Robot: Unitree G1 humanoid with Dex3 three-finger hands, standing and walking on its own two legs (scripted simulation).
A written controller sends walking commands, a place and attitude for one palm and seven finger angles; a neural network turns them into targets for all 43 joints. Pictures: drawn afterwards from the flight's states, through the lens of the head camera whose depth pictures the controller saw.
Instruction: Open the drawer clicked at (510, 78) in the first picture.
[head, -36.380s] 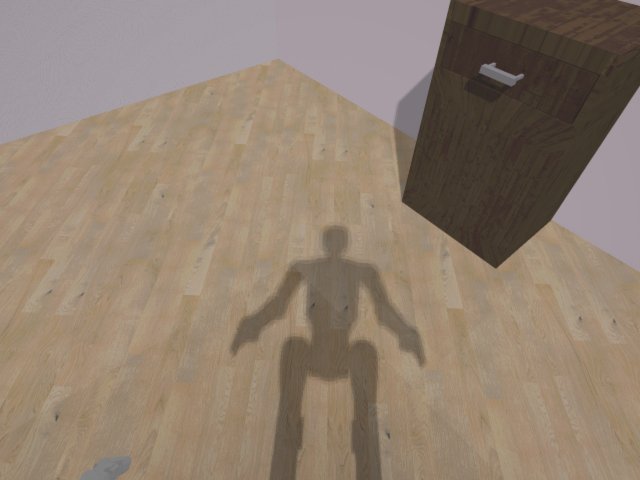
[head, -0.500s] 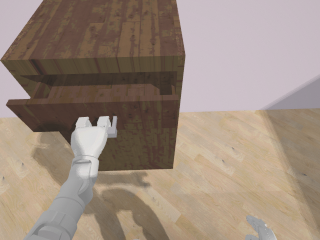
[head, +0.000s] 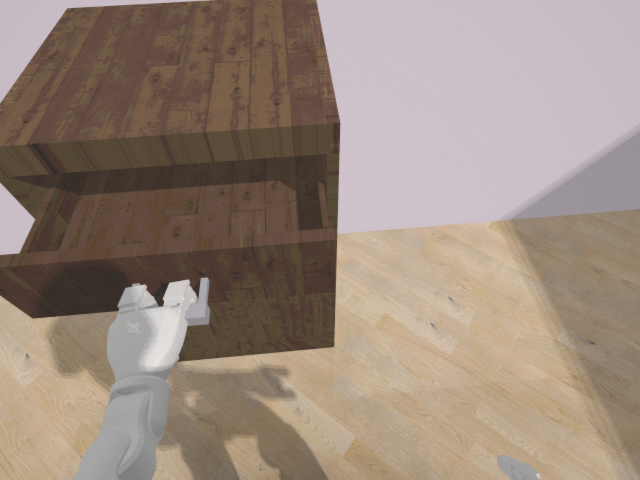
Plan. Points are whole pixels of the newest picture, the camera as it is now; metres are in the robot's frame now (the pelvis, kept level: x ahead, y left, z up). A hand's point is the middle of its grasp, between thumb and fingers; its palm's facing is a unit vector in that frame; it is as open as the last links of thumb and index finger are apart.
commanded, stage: pull the drawer open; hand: left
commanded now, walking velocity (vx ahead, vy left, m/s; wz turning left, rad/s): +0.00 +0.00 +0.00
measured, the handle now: (168, 302) +0.35 +0.22 -0.01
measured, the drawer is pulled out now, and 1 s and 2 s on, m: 0.16 0.30 0.30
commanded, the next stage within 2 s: open the thumb to release the handle in 0.74 s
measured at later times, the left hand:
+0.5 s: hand (155, 450) +0.17 +0.20 -0.02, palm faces -0.01 -0.12 -0.99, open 6.0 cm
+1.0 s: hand (151, 463) +0.16 +0.20 -0.03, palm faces +0.05 -0.09 -0.99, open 6.2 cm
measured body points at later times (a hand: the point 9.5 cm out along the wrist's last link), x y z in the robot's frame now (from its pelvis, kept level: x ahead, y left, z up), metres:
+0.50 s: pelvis +0.00 -0.01 -0.01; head +0.03 -0.03 +0.44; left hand +0.17 +0.20 +0.03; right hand +0.24 -0.20 -0.09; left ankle -0.04 +0.12 -0.70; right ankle -0.02 -0.12 -0.70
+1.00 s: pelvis -0.02 -0.01 -0.02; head +0.02 -0.04 +0.42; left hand +0.15 +0.20 +0.03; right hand +0.17 -0.25 -0.13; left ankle -0.04 +0.12 -0.70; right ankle -0.02 -0.12 -0.70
